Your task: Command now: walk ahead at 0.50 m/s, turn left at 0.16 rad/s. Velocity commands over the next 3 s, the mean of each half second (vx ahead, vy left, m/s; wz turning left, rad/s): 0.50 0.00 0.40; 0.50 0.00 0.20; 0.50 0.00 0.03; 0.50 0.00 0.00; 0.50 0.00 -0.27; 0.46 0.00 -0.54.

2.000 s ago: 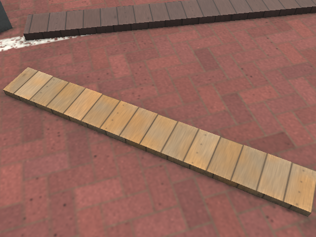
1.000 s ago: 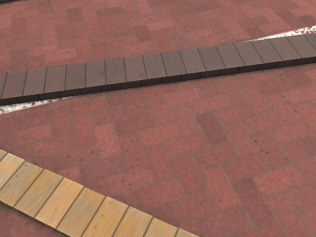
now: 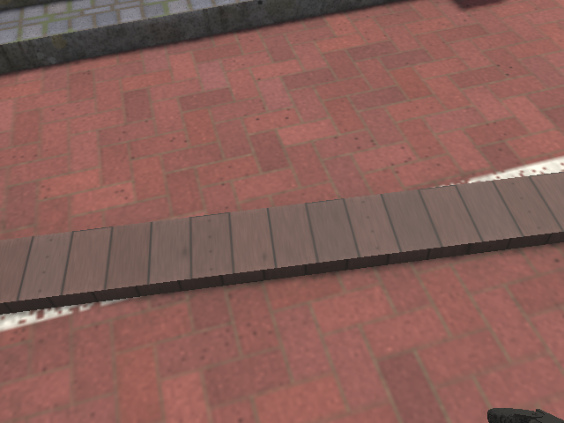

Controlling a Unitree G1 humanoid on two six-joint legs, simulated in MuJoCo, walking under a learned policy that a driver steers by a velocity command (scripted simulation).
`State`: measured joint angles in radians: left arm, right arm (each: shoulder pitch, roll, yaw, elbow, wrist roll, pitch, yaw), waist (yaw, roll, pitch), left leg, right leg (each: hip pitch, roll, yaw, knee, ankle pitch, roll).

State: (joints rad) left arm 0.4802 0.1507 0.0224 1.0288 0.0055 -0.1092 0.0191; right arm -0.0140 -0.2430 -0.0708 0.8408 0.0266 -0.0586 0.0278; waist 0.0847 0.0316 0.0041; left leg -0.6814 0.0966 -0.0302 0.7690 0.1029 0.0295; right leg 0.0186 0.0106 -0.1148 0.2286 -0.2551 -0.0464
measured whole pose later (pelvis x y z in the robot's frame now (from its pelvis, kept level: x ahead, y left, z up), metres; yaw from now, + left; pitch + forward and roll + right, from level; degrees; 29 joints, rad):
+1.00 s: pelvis +0.62 +0.14 -0.04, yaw +21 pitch +1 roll -1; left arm 0.30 0.25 0.05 0.89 0.00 -0.10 -0.02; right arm 0.17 -0.28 -0.06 0.84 0.00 -0.06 0.00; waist 0.04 0.04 0.03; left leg -0.61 0.10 -0.05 0.91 -0.22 0.02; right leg -0.16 0.08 -0.02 0.29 -0.13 -0.07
